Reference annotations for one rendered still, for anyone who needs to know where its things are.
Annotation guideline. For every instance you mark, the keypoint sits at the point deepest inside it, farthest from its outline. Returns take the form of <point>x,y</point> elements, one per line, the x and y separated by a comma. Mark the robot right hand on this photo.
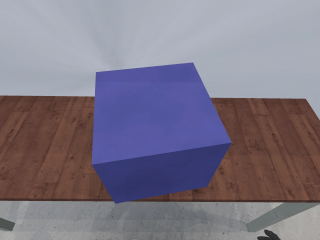
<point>270,234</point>

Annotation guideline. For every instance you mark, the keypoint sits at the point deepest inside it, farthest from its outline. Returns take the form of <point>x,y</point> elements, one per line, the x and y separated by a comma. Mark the table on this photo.
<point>46,145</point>

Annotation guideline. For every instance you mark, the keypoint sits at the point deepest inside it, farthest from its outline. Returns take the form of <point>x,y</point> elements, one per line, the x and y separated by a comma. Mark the carton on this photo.
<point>155,131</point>

